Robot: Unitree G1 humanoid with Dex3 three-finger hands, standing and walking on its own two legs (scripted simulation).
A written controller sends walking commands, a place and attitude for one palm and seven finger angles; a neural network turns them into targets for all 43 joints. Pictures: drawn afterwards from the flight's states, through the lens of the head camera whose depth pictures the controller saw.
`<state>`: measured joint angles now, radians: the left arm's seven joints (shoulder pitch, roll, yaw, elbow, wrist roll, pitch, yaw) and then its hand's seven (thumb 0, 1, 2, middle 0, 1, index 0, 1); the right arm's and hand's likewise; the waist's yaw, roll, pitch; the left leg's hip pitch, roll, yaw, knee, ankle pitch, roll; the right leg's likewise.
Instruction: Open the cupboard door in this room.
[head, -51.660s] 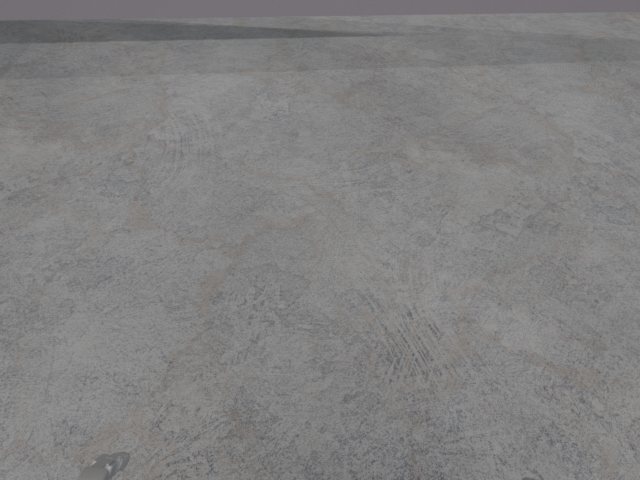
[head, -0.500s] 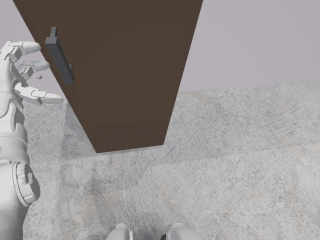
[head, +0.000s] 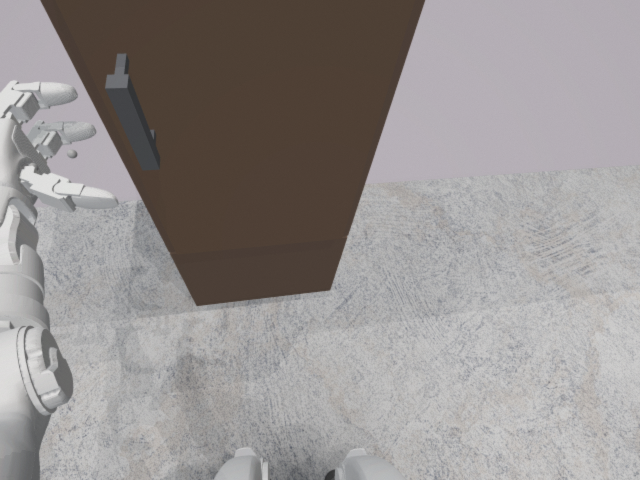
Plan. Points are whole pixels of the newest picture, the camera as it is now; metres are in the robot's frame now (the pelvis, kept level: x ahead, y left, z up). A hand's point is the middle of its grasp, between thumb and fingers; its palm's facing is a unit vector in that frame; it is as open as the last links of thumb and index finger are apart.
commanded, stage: move the hooked fingers beside the handle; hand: left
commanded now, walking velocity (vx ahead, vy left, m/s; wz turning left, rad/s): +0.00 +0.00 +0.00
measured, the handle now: (137, 115) +0.55 +0.21 +0.09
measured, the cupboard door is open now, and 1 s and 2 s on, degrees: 0 0 0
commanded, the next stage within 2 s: slide the fingers in behind the handle in 1.32 s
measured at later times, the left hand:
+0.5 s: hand (66, 163) +0.47 +0.27 +0.09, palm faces +0.10 -0.99 -0.01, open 14.0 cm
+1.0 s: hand (70, 146) +0.49 +0.27 +0.09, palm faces +0.11 -0.99 -0.02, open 14.0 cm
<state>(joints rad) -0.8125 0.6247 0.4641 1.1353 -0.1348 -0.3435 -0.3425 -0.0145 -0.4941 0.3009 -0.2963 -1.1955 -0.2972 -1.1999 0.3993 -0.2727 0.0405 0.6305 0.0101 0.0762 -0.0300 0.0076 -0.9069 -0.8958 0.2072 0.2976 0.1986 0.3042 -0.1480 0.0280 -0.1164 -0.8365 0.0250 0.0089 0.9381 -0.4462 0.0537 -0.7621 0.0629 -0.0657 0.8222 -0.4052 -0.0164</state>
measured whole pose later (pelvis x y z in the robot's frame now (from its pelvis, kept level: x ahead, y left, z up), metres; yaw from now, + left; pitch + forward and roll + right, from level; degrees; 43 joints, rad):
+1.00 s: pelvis +0.00 +0.00 +0.00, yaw -1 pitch +21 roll -5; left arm -0.86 0.71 0.51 1.19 -0.11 -0.32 -0.36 -0.01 -0.49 0.30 -0.30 -1.20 -0.30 -1.20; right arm 0.43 -0.28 0.05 0.63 0.01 0.08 -0.03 0.01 -0.91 -0.90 0.21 0.30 0.20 0.30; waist -0.18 0.02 -0.11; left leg -0.87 0.04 0.01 0.96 -0.45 0.05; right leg -0.80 0.08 -0.06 0.84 -0.40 -0.02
